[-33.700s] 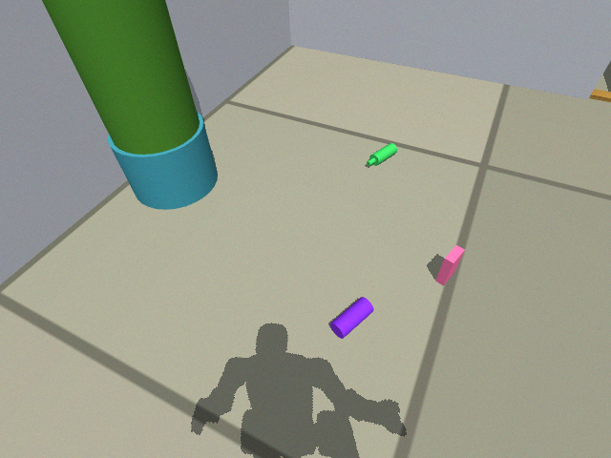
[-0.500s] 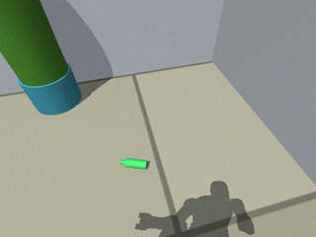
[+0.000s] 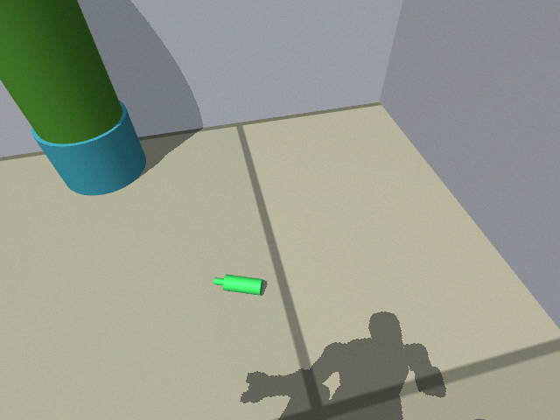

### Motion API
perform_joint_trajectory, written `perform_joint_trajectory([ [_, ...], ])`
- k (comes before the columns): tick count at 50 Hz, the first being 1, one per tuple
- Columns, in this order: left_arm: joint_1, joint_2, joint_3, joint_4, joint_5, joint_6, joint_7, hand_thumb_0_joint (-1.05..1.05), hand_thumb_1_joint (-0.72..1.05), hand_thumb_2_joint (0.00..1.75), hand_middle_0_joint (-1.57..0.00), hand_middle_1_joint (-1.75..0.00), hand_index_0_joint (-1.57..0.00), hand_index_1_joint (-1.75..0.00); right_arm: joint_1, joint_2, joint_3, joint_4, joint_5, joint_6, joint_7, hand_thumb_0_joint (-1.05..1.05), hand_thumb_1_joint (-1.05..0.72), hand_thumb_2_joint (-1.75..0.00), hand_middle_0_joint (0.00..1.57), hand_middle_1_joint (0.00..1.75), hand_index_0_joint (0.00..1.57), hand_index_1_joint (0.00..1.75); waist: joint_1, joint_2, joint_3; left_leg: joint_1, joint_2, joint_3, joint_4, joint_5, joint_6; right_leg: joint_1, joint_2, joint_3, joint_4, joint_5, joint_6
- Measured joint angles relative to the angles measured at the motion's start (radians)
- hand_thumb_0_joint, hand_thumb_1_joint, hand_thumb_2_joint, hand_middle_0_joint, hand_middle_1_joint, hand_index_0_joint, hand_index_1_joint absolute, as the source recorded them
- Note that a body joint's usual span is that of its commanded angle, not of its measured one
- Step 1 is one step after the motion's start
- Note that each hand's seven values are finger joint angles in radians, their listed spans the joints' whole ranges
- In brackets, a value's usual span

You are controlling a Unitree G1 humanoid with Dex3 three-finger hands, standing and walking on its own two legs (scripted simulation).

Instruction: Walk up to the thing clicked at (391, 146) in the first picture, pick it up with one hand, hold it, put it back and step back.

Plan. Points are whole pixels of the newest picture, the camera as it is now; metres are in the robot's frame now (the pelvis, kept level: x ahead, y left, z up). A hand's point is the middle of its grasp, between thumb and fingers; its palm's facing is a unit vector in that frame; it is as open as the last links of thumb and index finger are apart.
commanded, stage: stand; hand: left
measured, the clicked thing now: (237, 284) +0.73 +0.24 -0.75
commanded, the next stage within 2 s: walk up in 0.88 s
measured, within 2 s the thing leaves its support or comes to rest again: neither
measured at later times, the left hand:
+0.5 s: hand out of the picture +0.04 +0.25 -0.16, palm faces -0.03 -0.94 -0.33, open 7.4 cm
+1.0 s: hand out of the picture +0.06 +0.26 -0.15, palm faces +0.00 -0.94 -0.33, open 7.3 cm
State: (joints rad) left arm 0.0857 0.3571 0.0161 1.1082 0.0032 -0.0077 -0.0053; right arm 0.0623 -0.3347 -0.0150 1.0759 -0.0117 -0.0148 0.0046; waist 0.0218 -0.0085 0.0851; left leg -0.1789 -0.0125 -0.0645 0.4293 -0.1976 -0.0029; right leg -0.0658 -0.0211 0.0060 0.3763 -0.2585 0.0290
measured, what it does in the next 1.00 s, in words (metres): stands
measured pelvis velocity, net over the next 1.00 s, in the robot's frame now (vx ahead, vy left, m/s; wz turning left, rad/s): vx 0.00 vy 0.00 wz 0.00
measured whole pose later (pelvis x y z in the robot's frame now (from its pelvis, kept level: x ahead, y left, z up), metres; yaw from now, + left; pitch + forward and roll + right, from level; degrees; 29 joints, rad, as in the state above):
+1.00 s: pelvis +0.00 +0.00 +0.00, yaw +0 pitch -2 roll -1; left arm 0.19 0.37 0.04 1.06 0.03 -0.03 -0.04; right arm 0.17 -0.37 -0.04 1.07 -0.03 -0.01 0.04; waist 0.01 0.00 0.02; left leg -0.24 -0.01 -0.06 0.54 -0.37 0.03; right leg -0.10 -0.01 0.01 0.42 -0.34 -0.03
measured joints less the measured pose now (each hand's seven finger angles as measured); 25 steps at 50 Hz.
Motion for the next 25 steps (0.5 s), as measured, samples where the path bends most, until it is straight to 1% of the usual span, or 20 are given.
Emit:
perform_joint_trajectory([
  [10, 0.003, -0.009, -0.012, 0.034, 0.005, 0.002, -0.005, 0.0, 0.91, 0.9, -0.21, -0.3, -0.21, -0.3, -0.002, -0.003, 0.009, 0.033, 0.004, 0.004, 0.0, 0.0, -0.91, -0.9, 0.21, 0.3, 0.2, 0.29, -0.006, 0.006, -0.001, 0.017, 0.001, 0.006, -0.058, 0.044, 0.0, 0.011, -0.001, 0.006, -0.049, 0.042, 0.003],
  [25, 0.039, -0.003, -0.014, 0.043, 0.007, -0.002, -0.008, 0.0, 0.91, 0.9, -0.21, -0.3, -0.21, -0.3, 0.043, -0.013, 0.008, 0.068, 0.001, 0.006, 0.006, 0.0, -0.91, -0.9, 0.21, 0.3, 0.2, 0.29, -0.016, 0.013, -0.016, 0.006, 0.002, 0.006, -0.077, 0.063, -0.003, -0.011, -0.001, 0.006, -0.046, 0.05, 0.0],
])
